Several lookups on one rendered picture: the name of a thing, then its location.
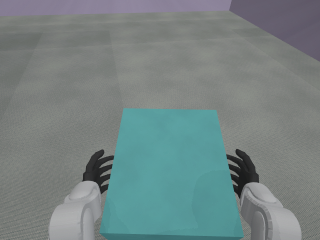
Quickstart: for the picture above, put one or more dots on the left robot forearm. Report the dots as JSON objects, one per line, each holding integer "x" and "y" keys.
{"x": 74, "y": 219}

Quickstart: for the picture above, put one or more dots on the robot right hand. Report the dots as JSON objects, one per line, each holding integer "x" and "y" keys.
{"x": 247, "y": 171}

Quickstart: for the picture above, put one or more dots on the carton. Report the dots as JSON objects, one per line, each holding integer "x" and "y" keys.
{"x": 170, "y": 179}

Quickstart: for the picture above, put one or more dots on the right robot forearm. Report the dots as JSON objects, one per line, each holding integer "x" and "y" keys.
{"x": 266, "y": 216}

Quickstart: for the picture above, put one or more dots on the robot left hand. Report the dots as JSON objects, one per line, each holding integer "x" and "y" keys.
{"x": 93, "y": 170}

